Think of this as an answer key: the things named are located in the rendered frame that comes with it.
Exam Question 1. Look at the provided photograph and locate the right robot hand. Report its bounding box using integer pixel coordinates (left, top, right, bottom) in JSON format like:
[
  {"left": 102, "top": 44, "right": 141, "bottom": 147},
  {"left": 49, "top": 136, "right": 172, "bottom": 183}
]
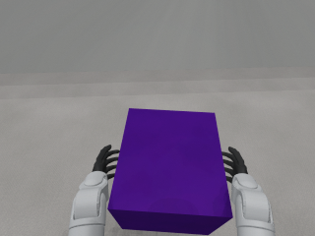
[{"left": 221, "top": 147, "right": 248, "bottom": 184}]

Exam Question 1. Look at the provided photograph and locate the robot right forearm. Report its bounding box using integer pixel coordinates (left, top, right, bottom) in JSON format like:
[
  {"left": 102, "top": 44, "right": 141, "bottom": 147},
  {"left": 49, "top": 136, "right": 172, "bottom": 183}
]
[{"left": 230, "top": 173, "right": 276, "bottom": 236}]

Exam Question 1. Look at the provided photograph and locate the carton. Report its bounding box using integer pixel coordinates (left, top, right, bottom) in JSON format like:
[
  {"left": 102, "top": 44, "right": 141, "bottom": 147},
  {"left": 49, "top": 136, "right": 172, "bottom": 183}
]
[{"left": 107, "top": 108, "right": 233, "bottom": 235}]

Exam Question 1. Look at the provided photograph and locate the left robot hand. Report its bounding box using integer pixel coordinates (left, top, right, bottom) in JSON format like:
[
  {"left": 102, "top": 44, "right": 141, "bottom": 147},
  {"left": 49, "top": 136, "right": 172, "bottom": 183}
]
[{"left": 92, "top": 145, "right": 120, "bottom": 180}]

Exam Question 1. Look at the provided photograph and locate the robot left forearm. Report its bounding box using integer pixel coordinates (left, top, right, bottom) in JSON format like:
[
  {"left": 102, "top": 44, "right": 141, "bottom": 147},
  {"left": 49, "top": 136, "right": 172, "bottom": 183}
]
[{"left": 68, "top": 171, "right": 109, "bottom": 236}]

